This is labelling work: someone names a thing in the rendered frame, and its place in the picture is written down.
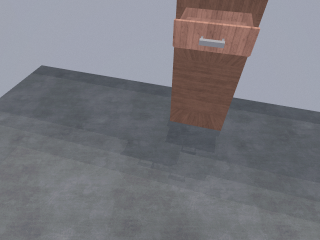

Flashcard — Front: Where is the handle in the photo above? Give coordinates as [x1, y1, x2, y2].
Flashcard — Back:
[198, 36, 225, 48]

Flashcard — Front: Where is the cabinet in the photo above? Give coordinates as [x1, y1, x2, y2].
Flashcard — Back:
[170, 0, 268, 131]

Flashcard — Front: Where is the drawer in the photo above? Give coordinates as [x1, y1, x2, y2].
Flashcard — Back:
[172, 7, 260, 57]

